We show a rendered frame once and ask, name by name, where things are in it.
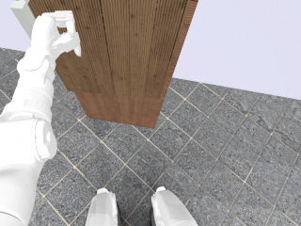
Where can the robot left forearm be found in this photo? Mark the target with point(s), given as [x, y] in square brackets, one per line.
[33, 96]

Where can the left robot hand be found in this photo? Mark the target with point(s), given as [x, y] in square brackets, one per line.
[45, 34]

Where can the robot right thigh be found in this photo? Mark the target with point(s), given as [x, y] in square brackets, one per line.
[166, 205]

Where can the handle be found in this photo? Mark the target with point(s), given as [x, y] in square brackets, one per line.
[24, 15]

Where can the cupboard door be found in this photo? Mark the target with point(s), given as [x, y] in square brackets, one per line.
[126, 45]

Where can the left robot upper arm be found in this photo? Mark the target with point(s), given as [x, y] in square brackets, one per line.
[25, 145]

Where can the robot left thigh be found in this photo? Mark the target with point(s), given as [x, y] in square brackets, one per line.
[102, 210]

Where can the robot thigh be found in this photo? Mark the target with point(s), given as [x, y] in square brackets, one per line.
[166, 205]
[102, 210]

